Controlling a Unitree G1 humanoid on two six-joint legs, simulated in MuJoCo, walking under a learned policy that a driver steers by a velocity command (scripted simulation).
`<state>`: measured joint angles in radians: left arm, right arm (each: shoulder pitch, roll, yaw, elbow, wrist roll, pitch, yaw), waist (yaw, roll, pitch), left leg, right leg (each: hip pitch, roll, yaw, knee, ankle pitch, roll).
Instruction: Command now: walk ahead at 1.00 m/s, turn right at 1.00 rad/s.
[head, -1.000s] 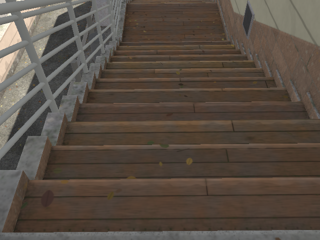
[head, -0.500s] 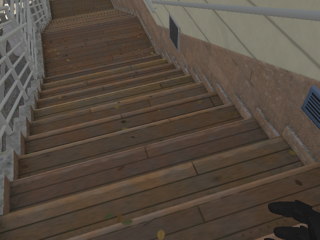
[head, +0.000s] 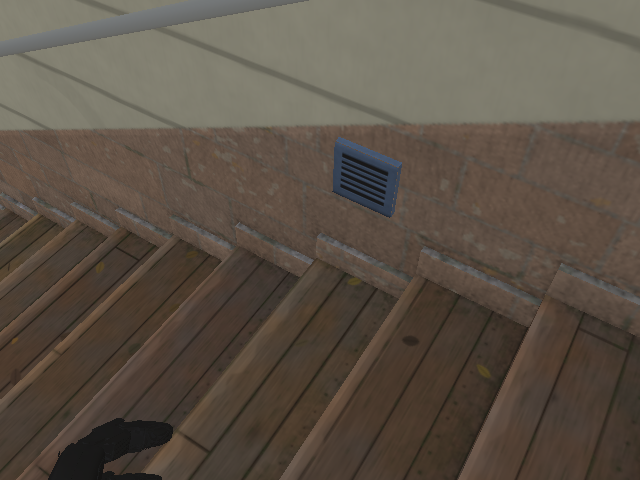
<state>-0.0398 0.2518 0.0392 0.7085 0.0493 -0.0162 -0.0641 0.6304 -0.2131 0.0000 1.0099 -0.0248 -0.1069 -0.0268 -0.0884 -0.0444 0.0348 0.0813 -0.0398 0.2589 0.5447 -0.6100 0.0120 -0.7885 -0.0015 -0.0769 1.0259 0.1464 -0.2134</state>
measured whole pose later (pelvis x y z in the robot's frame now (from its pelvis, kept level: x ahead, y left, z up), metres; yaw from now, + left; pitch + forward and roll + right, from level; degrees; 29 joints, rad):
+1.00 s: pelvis +0.75 +0.17 -0.28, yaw +28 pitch -1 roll -2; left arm 0.25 0.38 0.12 0.92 0.01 -0.03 0.12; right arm 0.12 -0.39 -0.06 0.73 -0.05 0.05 0.16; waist 0.01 0.06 0.06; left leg -0.49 -0.08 -0.06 1.12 -0.36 0.06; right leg -0.34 -0.07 -0.08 0.60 -0.25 0.03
